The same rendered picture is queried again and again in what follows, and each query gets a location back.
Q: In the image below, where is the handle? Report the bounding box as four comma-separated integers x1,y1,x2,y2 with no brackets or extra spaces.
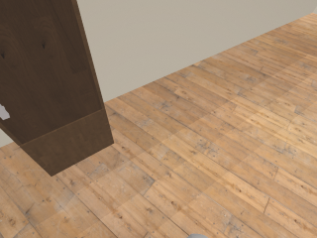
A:
0,104,10,120

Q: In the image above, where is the cupboard door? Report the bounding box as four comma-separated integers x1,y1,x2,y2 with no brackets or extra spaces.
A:
0,0,102,144

